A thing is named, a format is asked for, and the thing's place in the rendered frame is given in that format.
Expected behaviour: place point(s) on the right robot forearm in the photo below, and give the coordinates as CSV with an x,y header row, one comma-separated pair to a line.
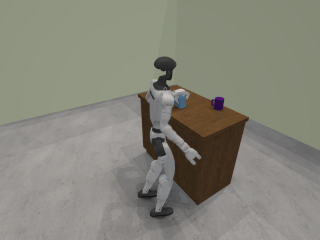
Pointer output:
x,y
176,139

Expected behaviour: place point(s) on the sponge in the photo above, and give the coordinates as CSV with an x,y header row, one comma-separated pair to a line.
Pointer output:
x,y
182,102

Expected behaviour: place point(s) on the robot right upper arm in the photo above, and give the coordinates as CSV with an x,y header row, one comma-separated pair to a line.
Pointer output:
x,y
167,103

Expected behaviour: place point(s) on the right robot hand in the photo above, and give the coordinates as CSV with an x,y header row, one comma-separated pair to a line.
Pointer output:
x,y
191,154

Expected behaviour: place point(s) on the table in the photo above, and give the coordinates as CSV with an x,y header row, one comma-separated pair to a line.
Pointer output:
x,y
215,135

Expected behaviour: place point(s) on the humanoid robot head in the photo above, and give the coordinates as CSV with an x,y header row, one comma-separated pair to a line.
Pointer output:
x,y
167,64

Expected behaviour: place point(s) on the robot left upper arm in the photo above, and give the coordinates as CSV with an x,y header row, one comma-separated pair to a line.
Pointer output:
x,y
147,97

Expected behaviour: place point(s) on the left robot hand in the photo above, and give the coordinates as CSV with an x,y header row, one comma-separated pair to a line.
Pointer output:
x,y
181,92

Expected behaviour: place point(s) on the robot torso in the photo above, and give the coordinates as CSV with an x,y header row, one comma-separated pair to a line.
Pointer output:
x,y
155,114

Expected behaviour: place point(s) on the left robot forearm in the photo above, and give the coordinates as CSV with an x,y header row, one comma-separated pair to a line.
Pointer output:
x,y
174,93

